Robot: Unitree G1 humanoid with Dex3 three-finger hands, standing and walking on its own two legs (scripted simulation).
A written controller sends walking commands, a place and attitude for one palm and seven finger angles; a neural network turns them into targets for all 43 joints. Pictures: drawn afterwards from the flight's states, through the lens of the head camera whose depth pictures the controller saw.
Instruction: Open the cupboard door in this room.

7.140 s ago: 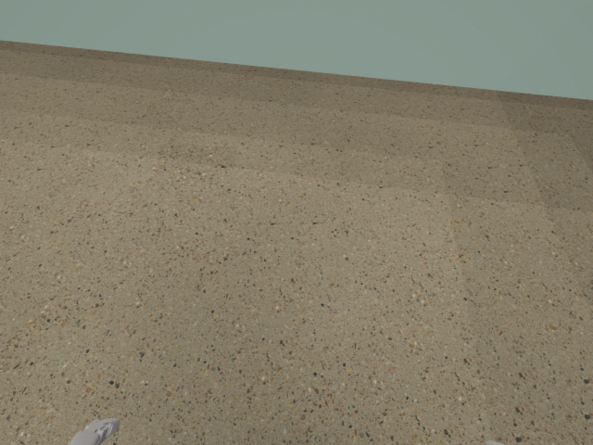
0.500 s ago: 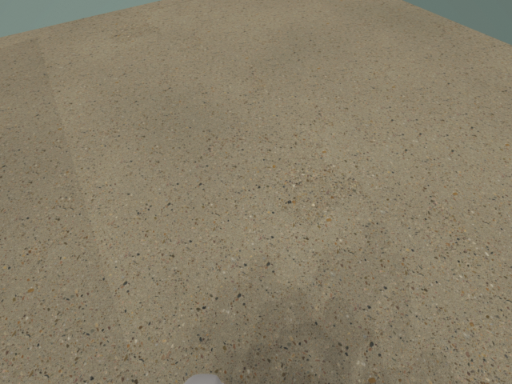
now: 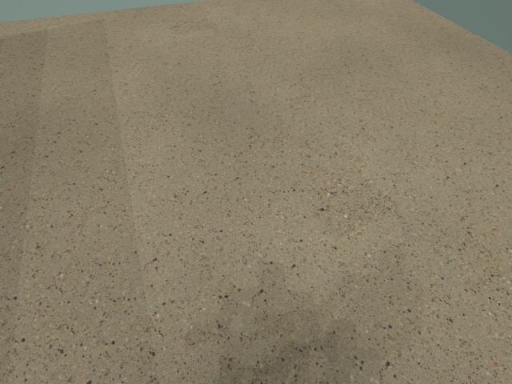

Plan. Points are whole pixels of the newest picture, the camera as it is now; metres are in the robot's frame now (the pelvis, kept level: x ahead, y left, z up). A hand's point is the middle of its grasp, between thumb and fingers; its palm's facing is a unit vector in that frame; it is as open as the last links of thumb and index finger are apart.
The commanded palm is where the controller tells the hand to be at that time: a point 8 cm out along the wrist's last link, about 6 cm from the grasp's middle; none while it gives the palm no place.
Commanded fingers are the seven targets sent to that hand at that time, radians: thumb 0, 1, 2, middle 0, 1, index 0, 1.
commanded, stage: turn or walk to find it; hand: left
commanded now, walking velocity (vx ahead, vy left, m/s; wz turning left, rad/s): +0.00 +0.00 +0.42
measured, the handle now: out of the picture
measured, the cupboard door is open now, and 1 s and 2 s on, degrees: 0 0 0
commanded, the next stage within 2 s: none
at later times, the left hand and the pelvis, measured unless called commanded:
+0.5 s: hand out of the picture -0.04 +0.16 -0.16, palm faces +0.28 -0.93 -0.25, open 7.4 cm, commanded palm none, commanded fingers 0.00 0.90 0.90 -0.20 -0.30 -0.20 -0.30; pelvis -0.04 -0.04 +0.00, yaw +15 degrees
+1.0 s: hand out of the picture -0.09 +0.22 -0.16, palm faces +0.44 -0.86 -0.26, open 7.4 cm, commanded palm none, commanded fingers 0.00 0.90 0.90 -0.20 -0.30 -0.20 -0.30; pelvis -0.08 -0.01 +0.00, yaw +25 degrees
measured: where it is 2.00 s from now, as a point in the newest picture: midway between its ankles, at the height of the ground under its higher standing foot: outside the picture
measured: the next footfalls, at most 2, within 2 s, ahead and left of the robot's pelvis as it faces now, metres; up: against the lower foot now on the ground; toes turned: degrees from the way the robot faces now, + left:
right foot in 0.12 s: +0.03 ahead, -0.13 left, +0.00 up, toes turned +0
left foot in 0.62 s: -0.07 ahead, +0.10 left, +0.00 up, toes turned +22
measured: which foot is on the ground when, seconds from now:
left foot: down 0.00-0.12, up 0.14-0.60, down 0.62-1.00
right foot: up 0.00-0.10, down 0.12-0.62, up 0.64-1.00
